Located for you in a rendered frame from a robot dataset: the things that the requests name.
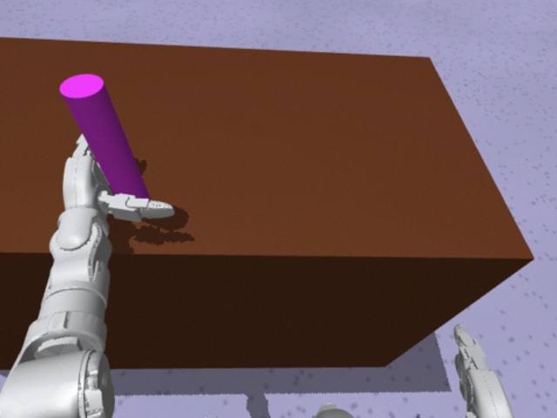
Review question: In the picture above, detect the left robot hand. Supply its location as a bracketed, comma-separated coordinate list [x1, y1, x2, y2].
[63, 133, 175, 222]

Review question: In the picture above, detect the left robot arm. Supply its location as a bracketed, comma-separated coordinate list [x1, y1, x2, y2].
[0, 207, 115, 418]

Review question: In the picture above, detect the right robot hand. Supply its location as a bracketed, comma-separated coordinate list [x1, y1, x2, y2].
[453, 324, 513, 418]

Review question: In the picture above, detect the can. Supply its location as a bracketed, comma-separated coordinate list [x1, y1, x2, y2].
[59, 74, 151, 200]

